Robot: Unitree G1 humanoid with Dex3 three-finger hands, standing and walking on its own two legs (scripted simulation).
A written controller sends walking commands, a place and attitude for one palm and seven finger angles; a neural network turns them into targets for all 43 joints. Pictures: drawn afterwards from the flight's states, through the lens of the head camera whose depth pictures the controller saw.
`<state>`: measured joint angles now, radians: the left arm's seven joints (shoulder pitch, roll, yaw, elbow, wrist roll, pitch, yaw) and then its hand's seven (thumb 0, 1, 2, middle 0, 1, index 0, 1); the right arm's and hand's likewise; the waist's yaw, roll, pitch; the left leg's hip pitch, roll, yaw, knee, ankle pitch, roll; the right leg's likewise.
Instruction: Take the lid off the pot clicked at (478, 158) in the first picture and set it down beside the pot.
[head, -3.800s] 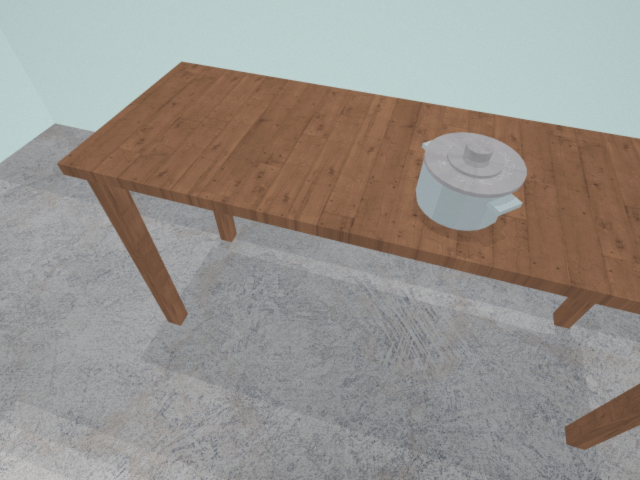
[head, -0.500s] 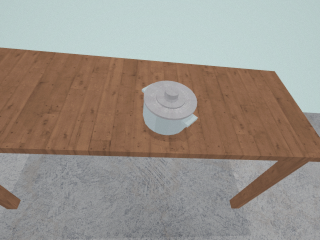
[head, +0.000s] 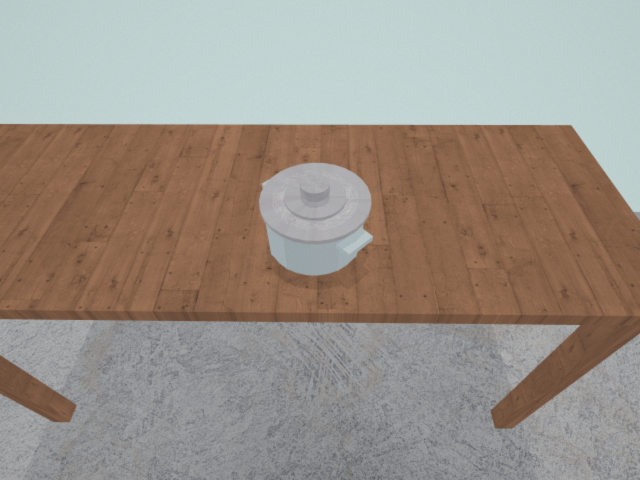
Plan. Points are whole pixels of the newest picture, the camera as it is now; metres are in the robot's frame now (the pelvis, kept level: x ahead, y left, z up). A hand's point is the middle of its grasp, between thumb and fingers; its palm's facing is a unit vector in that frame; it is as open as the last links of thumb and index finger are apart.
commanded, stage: look again from close up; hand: left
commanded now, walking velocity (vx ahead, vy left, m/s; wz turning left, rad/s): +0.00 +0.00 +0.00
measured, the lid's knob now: (314, 187) +0.51 +0.04 +0.07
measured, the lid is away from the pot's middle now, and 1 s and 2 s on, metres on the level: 0.00 0.00 0.00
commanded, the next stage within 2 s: shuffle to correct the standing spot in 1.28 s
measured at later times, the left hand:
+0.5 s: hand out of the picture -0.02 +0.22 -0.17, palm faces +0.03 -0.98 -0.21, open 7.4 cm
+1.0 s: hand out of the picture -0.07 +0.24 -0.17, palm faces +0.00 -0.98 -0.20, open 7.4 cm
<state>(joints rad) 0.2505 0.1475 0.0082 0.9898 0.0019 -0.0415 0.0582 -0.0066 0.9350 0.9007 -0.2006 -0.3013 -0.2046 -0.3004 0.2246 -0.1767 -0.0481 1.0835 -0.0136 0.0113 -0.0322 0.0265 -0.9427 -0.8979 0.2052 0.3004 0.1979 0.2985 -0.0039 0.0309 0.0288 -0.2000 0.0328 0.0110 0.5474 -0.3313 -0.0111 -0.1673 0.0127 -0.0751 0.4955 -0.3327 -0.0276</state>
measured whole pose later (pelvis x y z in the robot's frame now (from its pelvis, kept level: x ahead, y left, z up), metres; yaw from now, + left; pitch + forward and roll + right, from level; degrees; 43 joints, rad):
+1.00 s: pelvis -0.06 +0.06 +0.00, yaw -1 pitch -2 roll +0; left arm 0.32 0.18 -0.01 1.06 0.02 -0.01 0.04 0.00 0.91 0.90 -0.20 -0.30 -0.20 -0.30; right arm 0.26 -0.14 -0.03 1.12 -0.01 0.01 -0.01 0.01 -0.93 -0.90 0.20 0.30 0.20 0.30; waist 0.01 -0.02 0.05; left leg -0.22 -0.05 0.05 0.46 -0.22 0.07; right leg -0.22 -0.06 -0.02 0.46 -0.21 0.04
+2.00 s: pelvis +0.01 +0.00 -0.01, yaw +0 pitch +1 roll +0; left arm 0.37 0.14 0.05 1.08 0.03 0.00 0.02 0.00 0.91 0.90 -0.20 -0.30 -0.20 -0.30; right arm 0.25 -0.11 -0.05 1.13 -0.02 -0.01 -0.04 0.01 -0.92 -0.90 0.20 0.30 0.20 0.30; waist 0.02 -0.07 0.04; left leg -0.23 0.03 0.04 0.63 -0.42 -0.02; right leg -0.23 0.00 -0.07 0.64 -0.42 -0.04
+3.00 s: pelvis +0.12 -0.10 +0.00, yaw +2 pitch +1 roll -1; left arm 0.17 0.21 0.03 0.95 0.04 0.02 0.05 0.00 0.91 0.90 -0.20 -0.30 -0.20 -0.30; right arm 0.10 -0.17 -0.07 1.00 0.02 0.05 -0.02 0.00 -0.91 -0.90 0.20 0.30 0.20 0.30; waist -0.02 -0.03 0.15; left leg -0.38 -0.01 0.05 0.85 -0.49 -0.05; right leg -0.29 -0.05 -0.06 0.55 -0.27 0.02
